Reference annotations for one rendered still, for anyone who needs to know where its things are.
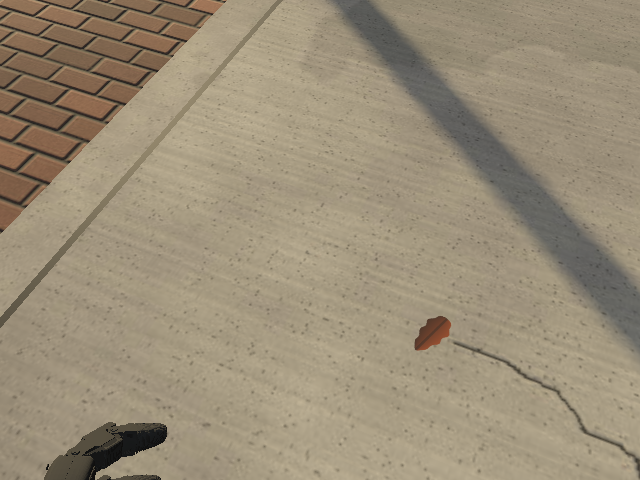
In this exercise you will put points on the left robot hand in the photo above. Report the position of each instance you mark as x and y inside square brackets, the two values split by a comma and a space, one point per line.
[104, 446]

